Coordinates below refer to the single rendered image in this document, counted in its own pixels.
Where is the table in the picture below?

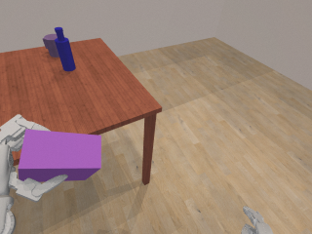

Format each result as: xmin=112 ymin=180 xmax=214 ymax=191
xmin=0 ymin=38 xmax=163 ymax=185

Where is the sponge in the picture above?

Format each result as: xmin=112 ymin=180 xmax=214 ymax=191
xmin=18 ymin=129 xmax=101 ymax=182

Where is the robot right hand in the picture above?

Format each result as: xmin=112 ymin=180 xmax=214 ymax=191
xmin=241 ymin=206 xmax=273 ymax=234

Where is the robot left forearm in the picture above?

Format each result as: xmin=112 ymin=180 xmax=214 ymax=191
xmin=0 ymin=195 xmax=17 ymax=234

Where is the robot left hand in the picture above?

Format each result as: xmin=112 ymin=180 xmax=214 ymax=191
xmin=0 ymin=114 xmax=68 ymax=203

